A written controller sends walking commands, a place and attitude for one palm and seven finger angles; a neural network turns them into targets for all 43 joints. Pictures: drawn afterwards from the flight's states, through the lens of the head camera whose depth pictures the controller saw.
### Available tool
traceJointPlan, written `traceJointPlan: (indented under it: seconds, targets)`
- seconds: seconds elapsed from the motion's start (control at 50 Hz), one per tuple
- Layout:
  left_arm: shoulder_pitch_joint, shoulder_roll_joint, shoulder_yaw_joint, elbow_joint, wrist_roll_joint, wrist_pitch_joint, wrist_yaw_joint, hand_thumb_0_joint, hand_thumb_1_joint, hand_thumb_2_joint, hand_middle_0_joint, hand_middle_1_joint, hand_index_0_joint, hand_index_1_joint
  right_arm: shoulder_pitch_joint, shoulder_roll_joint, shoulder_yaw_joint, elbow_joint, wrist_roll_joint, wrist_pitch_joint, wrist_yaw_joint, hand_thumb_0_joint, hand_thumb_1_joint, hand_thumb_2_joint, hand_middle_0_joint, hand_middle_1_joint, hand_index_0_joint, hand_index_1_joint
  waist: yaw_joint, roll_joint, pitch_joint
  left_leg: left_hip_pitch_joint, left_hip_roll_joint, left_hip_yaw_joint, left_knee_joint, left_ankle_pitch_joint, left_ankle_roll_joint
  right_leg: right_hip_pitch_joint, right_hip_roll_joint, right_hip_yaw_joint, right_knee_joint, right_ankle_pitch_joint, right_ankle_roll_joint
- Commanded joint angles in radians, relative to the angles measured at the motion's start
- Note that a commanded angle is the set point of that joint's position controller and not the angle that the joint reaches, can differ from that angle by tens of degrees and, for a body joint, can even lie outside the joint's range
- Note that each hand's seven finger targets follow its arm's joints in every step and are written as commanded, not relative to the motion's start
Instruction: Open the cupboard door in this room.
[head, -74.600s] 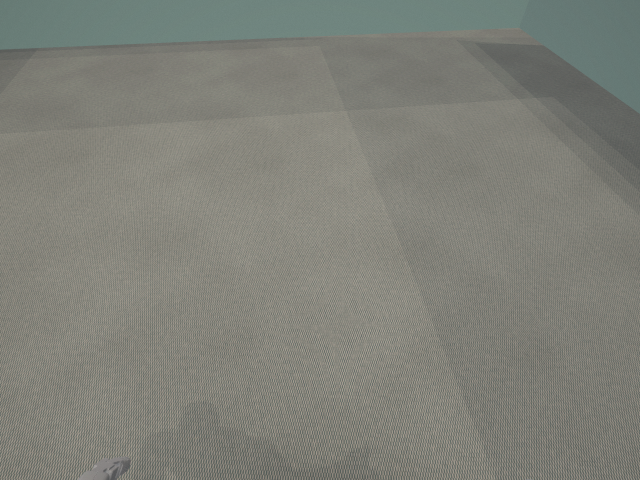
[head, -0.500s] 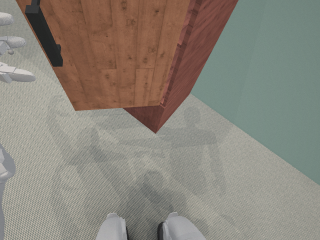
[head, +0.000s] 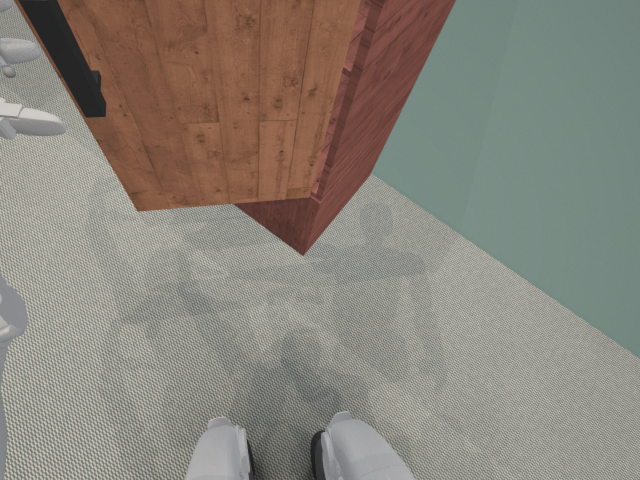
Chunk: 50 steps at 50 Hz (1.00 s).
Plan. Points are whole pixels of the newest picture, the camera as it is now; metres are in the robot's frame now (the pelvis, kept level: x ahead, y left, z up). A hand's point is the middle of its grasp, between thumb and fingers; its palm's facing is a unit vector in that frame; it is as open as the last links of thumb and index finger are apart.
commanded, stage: slide the fingers in behind the handle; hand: left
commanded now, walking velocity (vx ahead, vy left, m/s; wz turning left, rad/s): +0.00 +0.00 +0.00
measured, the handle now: (71, 46) +0.59 +0.21 +0.10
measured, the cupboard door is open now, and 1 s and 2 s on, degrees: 46 45 45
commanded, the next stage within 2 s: close the thumb around the handle in 1.50 s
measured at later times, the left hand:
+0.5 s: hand (41, 79) +0.54 +0.23 +0.10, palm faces +0.03 -1.00 +0.01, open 14.0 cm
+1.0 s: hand (87, 75) +0.55 +0.19 +0.10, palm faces +0.07 -1.00 +0.02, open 13.9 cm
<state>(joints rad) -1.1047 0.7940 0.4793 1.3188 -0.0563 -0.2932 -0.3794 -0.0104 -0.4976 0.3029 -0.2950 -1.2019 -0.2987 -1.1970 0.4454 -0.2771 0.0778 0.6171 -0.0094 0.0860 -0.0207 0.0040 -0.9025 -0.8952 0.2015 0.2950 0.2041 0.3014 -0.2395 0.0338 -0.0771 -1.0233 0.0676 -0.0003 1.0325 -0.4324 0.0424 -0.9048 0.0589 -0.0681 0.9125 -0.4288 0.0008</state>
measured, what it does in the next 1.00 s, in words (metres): stands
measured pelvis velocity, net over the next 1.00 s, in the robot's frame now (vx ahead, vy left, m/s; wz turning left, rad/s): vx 0.01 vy -0.01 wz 0.01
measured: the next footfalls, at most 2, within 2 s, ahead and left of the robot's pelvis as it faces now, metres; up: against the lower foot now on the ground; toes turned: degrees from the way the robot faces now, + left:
none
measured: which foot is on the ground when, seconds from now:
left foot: down 0.00-1.00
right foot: down 0.00-1.00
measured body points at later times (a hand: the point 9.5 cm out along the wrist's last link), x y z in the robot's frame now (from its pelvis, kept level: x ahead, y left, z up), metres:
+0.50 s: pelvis +0.01 +0.00 +0.00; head +0.15 +0.04 +0.43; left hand +0.53 +0.29 +0.10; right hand -0.03 -0.26 -0.09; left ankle +0.02 +0.09 -0.67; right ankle -0.01 -0.13 -0.67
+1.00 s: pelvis +0.01 -0.01 +0.00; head +0.15 +0.02 +0.43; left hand +0.54 +0.25 +0.10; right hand -0.03 -0.27 -0.10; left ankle +0.02 +0.09 -0.67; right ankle -0.01 -0.13 -0.67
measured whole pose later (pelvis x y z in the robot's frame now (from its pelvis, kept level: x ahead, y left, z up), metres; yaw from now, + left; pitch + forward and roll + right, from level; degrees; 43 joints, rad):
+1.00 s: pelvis +0.01 -0.01 +0.00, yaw +1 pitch +24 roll -5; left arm -1.08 0.60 0.42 1.27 -0.05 -0.31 -0.21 -0.01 -0.50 0.30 -0.30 -1.20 -0.30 -1.22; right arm 0.45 -0.27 0.05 0.64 -0.03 0.06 0.02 0.00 -0.90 -0.90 0.20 0.29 0.20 0.30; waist -0.23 0.04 -0.10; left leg -1.00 0.06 0.00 1.02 -0.44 0.03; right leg -0.89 0.06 -0.07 0.92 -0.45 -0.01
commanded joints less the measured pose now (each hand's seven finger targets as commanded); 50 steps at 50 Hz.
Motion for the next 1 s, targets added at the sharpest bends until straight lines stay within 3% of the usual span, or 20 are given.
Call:
traceJointPlan:
  seconds: [0.0,0.04,0.12,0.18,0.26,0.28,0.34,0.4,0.44,0.48,0.54,0.6,0.64,0.66,0.74,0.76,0.8,0.84,0.92,0.98]
  targets:
    - [-0.396,0.281,0.027,-0.187,-0.008,-0.043,0.000,0.000,-0.500,0.300,-0.300,-1.200,-0.300,-1.200,0.219,-0.219,-0.076,-0.026,-0.006,-0.006,-0.016,0.000,-0.900,-0.900,0.200,0.300,0.200,0.300,0.006,0.197,-0.488,0.525,-0.015,-0.087,-0.092,0.427,-0.004,0.063,0.025,0.015,-0.091,0.284,-0.014]
    - [-0.384,0.299,0.042,-0.193,-0.009,-0.042,0.001,0.000,-0.500,0.300,-0.300,-1.200,-0.300,-1.200,0.223,-0.220,-0.077,-0.030,-0.007,-0.007,-0.016,0.000,-0.900,-0.900,0.200,0.300,0.200,0.300,0.008,0.169,-0.490,0.494,-0.018,-0.080,-0.088,0.420,0.000,0.091,0.025,0.021,-0.093,0.298,-0.012]
    - [-0.418,0.311,0.054,-0.252,-0.011,-0.076,0.011,0.000,-0.500,0.300,-0.300,-1.200,-0.300,-1.200,0.224,-0.218,-0.079,-0.027,-0.011,-0.010,-0.013,0.000,-0.900,-0.900,0.200,0.300,0.200,0.300,0.010,0.218,-0.511,0.528,-0.013,-0.083,-0.085,0.425,-0.005,0.071,0.027,0.021,-0.086,0.286,-0.015]
    - [-0.415,0.266,0.042,-0.296,-0.022,-0.098,0.015,0.000,-0.500,0.300,-0.300,-1.200,-0.300,-1.200,0.229,-0.215,-0.087,-0.022,-0.015,-0.012,-0.005,0.000,-0.900,-0.900,0.200,0.300,0.200,0.300,0.011,0.250,-0.550,0.600,-0.011,-0.091,-0.082,0.490,-0.011,0.054,0.031,0.015,-0.081,0.311,-0.020]
    - [-0.395,0.199,-0.001,-0.251,-0.027,-0.063,0.013,0.000,-0.500,0.300,-0.300,-1.200,-0.300,-1.200,0.228,-0.214,-0.091,-0.013,-0.010,-0.006,-0.002,0.000,-0.900,-0.900,0.200,0.300,0.200,0.300,-0.001,0.210,-0.501,0.575,-0.012,-0.090,-0.092,0.452,-0.008,0.048,0.030,0.011,-0.095,0.294,-0.015]
    - [-0.414,0.185,-0.009,-0.290,-0.028,-0.067,0.016,0.000,-0.500,0.300,-0.300,-1.200,-0.300,-1.200,0.231,-0.212,-0.092,-0.013,-0.013,-0.008,-0.002,0.000,-0.900,-0.900,0.200,0.300,0.200,0.300,0.006,0.254,-0.528,0.619,-0.011,-0.097,-0.093,0.490,-0.012,0.041,0.029,0.008,-0.089,0.304,-0.020]
    - [-0.407,0.141,-0.027,-0.313,-0.027,-0.063,0.036,0.000,-0.500,0.300,-0.300,-1.200,-0.300,-1.200,0.228,-0.207,-0.097,-0.009,-0.017,-0.007,0.005,0.000,-0.900,-0.900,0.200,0.300,0.200,0.300,0.009,0.277,-0.529,0.669,-0.005,-0.109,-0.096,0.519,-0.023,0.004,0.031,-0.002,-0.095,0.287,-0.021]
    - [-0.418,0.121,-0.030,-0.293,-0.027,-0.067,0.064,0.000,-0.500,0.300,-0.300,-1.200,-0.300,-1.200,0.227,-0.207,-0.098,-0.001,-0.020,-0.009,0.006,0.000,-0.900,-0.900,0.200,0.300,0.200,0.300,-0.004,0.219,-0.492,0.647,-0.004,-0.113,-0.102,0.499,-0.020,0.003,0.031,-0.002,-0.098,0.280,-0.019]
    - [-0.423,0.072,-0.055,-0.287,-0.031,-0.069,0.076,0.000,-0.500,0.300,-0.300,-1.200,-0.300,-1.200,0.222,-0.202,-0.100,-0.001,-0.019,-0.015,0.012,0.000,-0.900,-0.900,0.200,0.300,0.200,0.300,-0.010,0.202,-0.478,0.626,-0.010,-0.107,-0.102,0.470,-0.016,0.011,0.030,0.001,-0.103,0.277,-0.019]
    - [-0.411,0.111,-0.019,-0.270,-0.024,-0.077,0.093,0.000,-0.500,0.300,-0.300,-1.200,-0.300,-1.200,0.223,-0.204,-0.097,-0.004,-0.022,-0.016,0.011,0.000,-0.900,-0.900,0.200,0.300,0.200,0.300,0.003,0.195,-0.470,0.605,-0.015,-0.103,-0.102,0.470,-0.015,0.028,0.029,0.004,-0.096,0.282,-0.023]
    - [-0.423,0.093,-0.042,-0.229,-0.009,-0.073,0.112,0.000,-0.500,0.300,-0.300,-1.200,-0.300,-1.200,0.214,-0.200,-0.092,-0.007,-0.020,-0.018,0.015,0.000,-0.900,-0.900,0.200,0.300,0.200,0.300,-0.009,0.173,-0.431,0.554,-0.018,-0.095,-0.098,0.433,-0.011,0.027,0.025,0.009,-0.094,0.275,-0.018]
    - [-0.437,0.125,-0.024,-0.249,0.009,-0.091,0.130,0.000,-0.500,0.300,-0.300,-1.200,-0.300,-1.200,0.213,-0.200,-0.094,-0.013,-0.023,-0.021,0.014,0.000,-0.900,-0.900,0.200,0.300,0.200,0.300,-0.001,0.182,-0.483,0.559,-0.020,-0.093,-0.090,0.448,-0.011,0.045,0.021,0.015,-0.080,0.293,-0.018]
    - [-0.449,0.057,-0.079,-0.249,0.012,-0.091,0.131,0.000,-0.500,0.300,-0.300,-1.200,-0.300,-1.200,0.209,-0.192,-0.094,-0.009,-0.022,-0.024,0.019,0.000,-0.900,-0.900,0.200,0.300,0.200,0.300,-0.017,0.202,-0.474,0.573,-0.019,-0.092,-0.084,0.445,-0.012,0.019,0.021,0.013,-0.083,0.288,-0.017]
    - [-0.442,0.078,-0.060,-0.243,0.012,-0.091,0.130,0.000,-0.500,0.300,-0.300,-1.200,-0.300,-1.200,0.212,-0.197,-0.095,-0.008,-0.024,-0.023,0.018,0.000,-0.900,-0.900,0.200,0.300,0.200,0.300,-0.011,0.185,-0.479,0.567,-0.017,-0.093,-0.084,0.437,-0.012,0.030,0.022,0.014,-0.083,0.284,-0.017]
    - [-0.473,0.015,-0.095,-0.289,-0.006,-0.094,0.117,0.000,-0.500,0.300,-0.300,-1.200,-0.300,-1.200,0.218,-0.192,-0.102,0.000,-0.024,-0.026,0.020,0.000,-0.900,-0.900,0.200,0.300,0.200,0.300,-0.015,0.225,-0.552,0.636,-0.017,-0.101,-0.079,0.496,-0.017,0.024,0.023,0.011,-0.078,0.313,-0.020]
    - [-0.466,0.004,-0.096,-0.275,-0.013,-0.090,0.115,0.000,-0.500,0.300,-0.300,-1.200,-0.300,-1.200,0.219,-0.193,-0.103,0.004,-0.024,-0.027,0.021,0.000,-0.900,-0.900,0.200,0.300,0.200,0.300,-0.018,0.194,-0.543,0.621,-0.019,-0.099,-0.077,0.485,-0.014,0.034,0.025,0.012,-0.082,0.316,-0.018]
    - [-0.481,0.014,-0.082,-0.291,-0.023,-0.090,0.117,0.000,-0.500,0.300,-0.300,-1.200,-0.300,-1.200,0.224,-0.192,-0.103,0.008,-0.024,-0.027,0.020,0.000,-0.900,-0.900,0.200,0.300,0.200,0.300,-0.018,0.198,-0.556,0.621,-0.019,-0.096,-0.078,0.497,-0.012,0.050,0.025,0.015,-0.082,0.337,-0.016]
    - [-0.465,0.003,-0.080,-0.276,-0.023,-0.084,0.126,0.000,-0.500,0.300,-0.300,-1.200,-0.300,-1.200,0.220,-0.189,-0.102,0.007,-0.023,-0.028,0.021,0.000,-0.900,-0.900,0.200,0.300,0.200,0.300,-0.014,0.181,-0.539,0.592,-0.024,-0.090,-0.078,0.475,-0.009,0.060,0.025,0.016,-0.085,0.334,-0.016]
    - [-0.467,0.066,-0.035,-0.273,0.004,-0.090,0.176,0.000,-0.500,0.300,-0.300,-1.200,-0.300,-1.200,0.224,-0.186,-0.097,0.004,-0.028,-0.030,0.025,0.000,-0.900,-0.900,0.200,0.300,0.200,0.300,0.001,0.180,-0.510,0.535,-0.030,-0.078,-0.080,0.455,-0.005,0.094,0.022,0.023,-0.080,0.343,-0.015]
    - [-0.431,0.056,-0.043,-0.258,0.021,-0.101,0.193,0.000,-0.500,0.300,-0.300,-1.200,-0.300,-1.200,0.222,-0.181,-0.096,-0.003,-0.029,-0.031,0.029,0.000,-0.900,-0.900,0.200,0.300,0.200,0.300,-0.004,0.152,-0.491,0.501,-0.033,-0.066,-0.074,0.446,0.001,0.114,0.022,0.030,-0.080,0.363,-0.014]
